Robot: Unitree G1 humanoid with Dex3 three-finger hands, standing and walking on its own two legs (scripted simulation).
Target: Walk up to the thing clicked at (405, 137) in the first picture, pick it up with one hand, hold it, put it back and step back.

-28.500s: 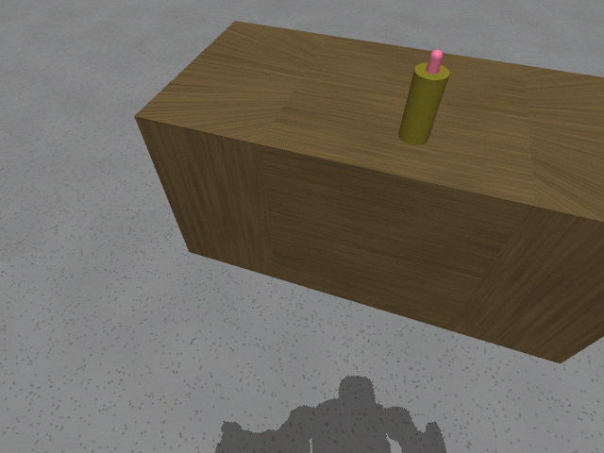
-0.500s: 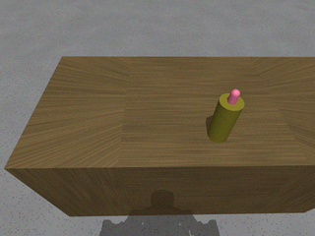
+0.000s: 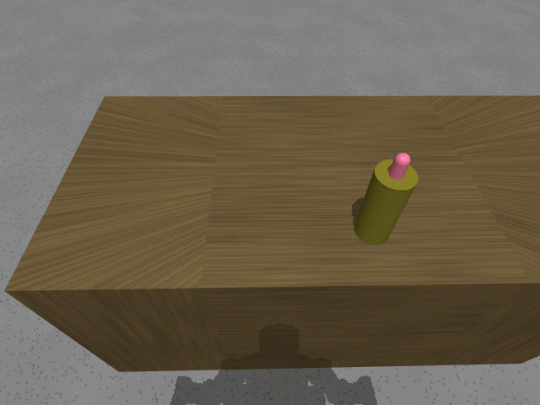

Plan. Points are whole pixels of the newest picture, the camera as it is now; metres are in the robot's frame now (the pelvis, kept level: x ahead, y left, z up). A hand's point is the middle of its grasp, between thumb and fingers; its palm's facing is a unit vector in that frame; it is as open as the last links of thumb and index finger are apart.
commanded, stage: stand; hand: right
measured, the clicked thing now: (385, 197) +0.47 -0.21 -0.02
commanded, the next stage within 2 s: step back in 0.32 s
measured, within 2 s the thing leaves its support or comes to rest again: neither
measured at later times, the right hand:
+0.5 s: hand out of the picture +0.07 -0.28 -0.16, palm faces +0.01 +0.93 -0.36, open 7.4 cm
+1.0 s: hand out of the picture -0.02 -0.29 -0.19, palm faces -0.15 +0.90 -0.40, open 7.4 cm
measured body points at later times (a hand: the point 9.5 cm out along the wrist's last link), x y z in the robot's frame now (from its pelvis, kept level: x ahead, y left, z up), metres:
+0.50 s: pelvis -0.03 -0.02 -0.01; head +0.02 -0.01 +0.43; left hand +0.07 +0.30 -0.14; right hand +0.07 -0.32 -0.14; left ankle +0.00 +0.11 -0.75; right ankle -0.03 -0.13 -0.74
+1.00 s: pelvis -0.13 -0.02 -0.03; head -0.05 -0.02 +0.41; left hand -0.02 +0.29 -0.15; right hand -0.01 -0.33 -0.16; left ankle -0.16 +0.09 -0.74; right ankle -0.06 -0.14 -0.75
